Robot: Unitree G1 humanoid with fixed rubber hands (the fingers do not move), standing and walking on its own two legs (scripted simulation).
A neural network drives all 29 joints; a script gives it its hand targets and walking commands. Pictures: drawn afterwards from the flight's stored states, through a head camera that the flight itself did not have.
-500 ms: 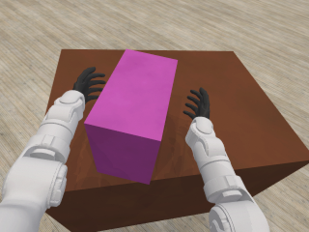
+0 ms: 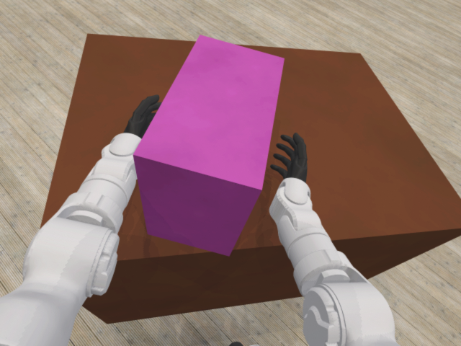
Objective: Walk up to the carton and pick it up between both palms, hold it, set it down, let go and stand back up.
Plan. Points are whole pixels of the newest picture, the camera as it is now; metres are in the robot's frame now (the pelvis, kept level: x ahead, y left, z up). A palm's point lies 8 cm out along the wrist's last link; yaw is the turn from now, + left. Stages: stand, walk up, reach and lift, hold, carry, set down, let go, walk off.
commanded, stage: reach and lift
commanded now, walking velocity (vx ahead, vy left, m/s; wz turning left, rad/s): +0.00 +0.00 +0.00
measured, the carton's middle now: (214, 147) +0.47 -0.01 +0.05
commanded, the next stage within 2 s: none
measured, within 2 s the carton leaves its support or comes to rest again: leaves its support in 1.96 s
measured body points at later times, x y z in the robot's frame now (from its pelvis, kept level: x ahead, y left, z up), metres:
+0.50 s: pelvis +0.01 +0.01 +0.01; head +0.10 +0.06 +0.45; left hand +0.49 +0.11 +0.06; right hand +0.42 -0.13 +0.06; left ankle +0.03 +0.09 -0.71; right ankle +0.06 -0.16 -0.71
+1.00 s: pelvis +0.04 +0.00 +0.03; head +0.11 +0.04 +0.47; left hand +0.48 +0.11 +0.07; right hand +0.41 -0.13 +0.05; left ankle +0.03 +0.09 -0.71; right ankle +0.06 -0.16 -0.71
